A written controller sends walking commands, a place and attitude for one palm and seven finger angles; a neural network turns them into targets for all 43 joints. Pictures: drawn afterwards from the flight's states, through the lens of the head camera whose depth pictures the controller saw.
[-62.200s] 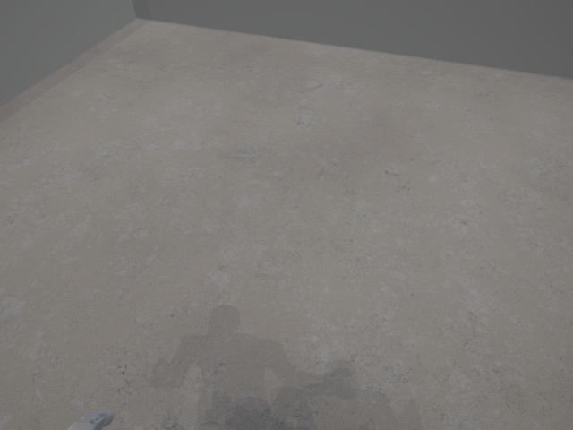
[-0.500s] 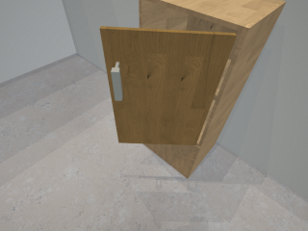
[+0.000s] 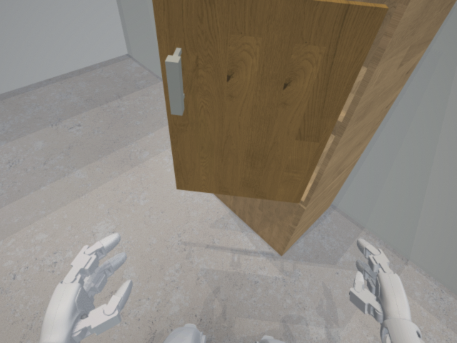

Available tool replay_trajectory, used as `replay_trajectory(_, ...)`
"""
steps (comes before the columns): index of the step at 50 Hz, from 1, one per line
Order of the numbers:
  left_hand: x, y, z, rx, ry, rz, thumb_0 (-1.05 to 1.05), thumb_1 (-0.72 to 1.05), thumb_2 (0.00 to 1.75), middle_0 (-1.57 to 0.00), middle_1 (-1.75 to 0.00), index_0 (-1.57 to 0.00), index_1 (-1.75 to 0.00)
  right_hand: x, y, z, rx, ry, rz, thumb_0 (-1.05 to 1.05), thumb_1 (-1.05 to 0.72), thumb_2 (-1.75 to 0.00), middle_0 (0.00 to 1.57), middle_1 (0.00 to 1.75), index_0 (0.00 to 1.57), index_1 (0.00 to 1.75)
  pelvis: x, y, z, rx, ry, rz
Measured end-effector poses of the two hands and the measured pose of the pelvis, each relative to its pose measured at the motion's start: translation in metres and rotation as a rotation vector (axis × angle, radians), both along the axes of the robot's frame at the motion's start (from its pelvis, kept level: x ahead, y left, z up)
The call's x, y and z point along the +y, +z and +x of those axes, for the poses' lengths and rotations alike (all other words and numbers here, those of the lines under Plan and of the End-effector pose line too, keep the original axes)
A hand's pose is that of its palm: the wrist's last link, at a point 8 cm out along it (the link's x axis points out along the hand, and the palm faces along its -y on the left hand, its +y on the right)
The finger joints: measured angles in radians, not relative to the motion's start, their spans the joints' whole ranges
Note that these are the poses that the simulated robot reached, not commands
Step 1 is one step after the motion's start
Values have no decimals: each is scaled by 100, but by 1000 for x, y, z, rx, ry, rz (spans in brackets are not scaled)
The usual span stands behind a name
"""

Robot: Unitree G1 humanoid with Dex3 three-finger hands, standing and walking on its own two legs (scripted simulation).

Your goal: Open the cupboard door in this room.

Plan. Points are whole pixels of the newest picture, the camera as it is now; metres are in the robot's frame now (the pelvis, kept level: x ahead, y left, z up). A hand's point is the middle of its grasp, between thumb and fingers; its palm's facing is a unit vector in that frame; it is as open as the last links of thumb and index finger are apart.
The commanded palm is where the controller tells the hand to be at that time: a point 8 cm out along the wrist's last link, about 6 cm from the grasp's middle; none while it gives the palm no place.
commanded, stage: raise the hand with hooked fingers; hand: left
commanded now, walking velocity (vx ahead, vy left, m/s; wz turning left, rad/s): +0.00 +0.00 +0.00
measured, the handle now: (177, 81) +0.58 +0.16 +0.15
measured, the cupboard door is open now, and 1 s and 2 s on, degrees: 41 41 41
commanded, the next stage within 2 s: move the hooked fingers beside the handle in 1.64 s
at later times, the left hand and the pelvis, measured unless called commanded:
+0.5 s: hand (90, 229) +0.25 +0.23 +0.10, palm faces +0.01 -1.00 -0.07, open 11.8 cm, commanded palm +0.23 +0.29 +0.10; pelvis +0.04 +0.00 +0.02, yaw +0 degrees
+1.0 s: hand (50, 180) +0.30 +0.29 +0.15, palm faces +0.03 -1.00 -0.05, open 13.9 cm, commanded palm +0.27 +0.34 +0.16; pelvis +0.03 +0.02 +0.05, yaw +1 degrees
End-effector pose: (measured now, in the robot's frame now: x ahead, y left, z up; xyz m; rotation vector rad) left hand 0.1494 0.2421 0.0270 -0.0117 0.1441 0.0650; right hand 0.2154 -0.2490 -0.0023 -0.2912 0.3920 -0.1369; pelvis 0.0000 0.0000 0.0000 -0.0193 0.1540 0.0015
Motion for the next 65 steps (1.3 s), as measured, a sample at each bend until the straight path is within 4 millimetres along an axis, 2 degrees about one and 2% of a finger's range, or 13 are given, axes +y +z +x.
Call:
replay_trajectory(3,16,17,-10,-55,80,62,2,50,72,-24,-56,-23,-56,12,-10,15,29,60,-2,1,-91,-90,20,29,20,30,-5,-2,6,18,24,-21)
replay_trajectory(5,21,30,-6,-125,79,97,2,45,70,-24,-59,-23,-59,21,-22,20,66,96,8,1,-91,-90,20,29,20,30,-8,-4,8,31,39,-34)
replay_trajectory(7,21,39,6,-168,38,110,1,40,68,-24,-62,-24,-62,28,-37,19,112,116,29,1,-91,-90,20,29,20,30,-9,-5,10,40,48,-44)
replay_trajectory(10,19,42,32,-142,-55,101,1,33,65,-24,-67,-24,-66,35,-56,10,186,103,74,1,-91,-90,20,29,20,30,-10,-2,13,50,46,-45)
replay_trajectory(14,24,47,60,-55,-98,69,1,24,61,-25,-73,-25,-72,35,-64,-10,263,33,125,1,-91,-90,21,30,20,30,-9,7,22,53,28,-32)
replay_trajectory(21,42,71,79,-87,-39,82,1,8,54,-26,-83,-26,-83,14,-57,-35,317,-62,105,1,-90,-90,21,30,20,30,-3,22,37,50,9,-15)
replay_trajectory(29,52,74,89,-101,-65,70,0,-11,46,-28,-95,-27,-95,-5,-37,-30,284,-88,20,1,-91,-90,20,30,20,30,5,28,39,32,8,-17)
replay_trajectory(33,61,83,96,-132,-55,73,0,-20,42,-28,-101,-28,-101,0,-25,-20,242,-74,8,1,-91,-90,20,29,20,30,8,31,38,13,12,-21)
replay_trajectory(40,78,101,110,-152,-48,68,0,-36,35,-29,-111,-29,-111,24,-12,-6,188,-29,37,1,-91,-90,20,29,20,30,14,38,36,-20,18,-25)
replay_trajectory(49,101,122,125,-148,-36,66,-1,-47,31,-30,-118,-30,-118,46,-9,-8,197,7,64,1,-90,-90,21,30,20,30,20,46,33,-55,23,-26)
replay_trajectory(59,122,142,146,-147,-31,63,-1,-49,30,-30,-120,-30,-120,41,-12,-26,252,-26,47,1,-90,-90,21,30,20,30,24,52,31,-74,22,-22)
replay_trajectory(65,120,143,154,-136,-53,55,-1,-50,30,-30,-120,-30,-120,31,-9,-33,259,-52,37,1,-90,-90,21,30,20,30,25,54,33,-70,15,-18)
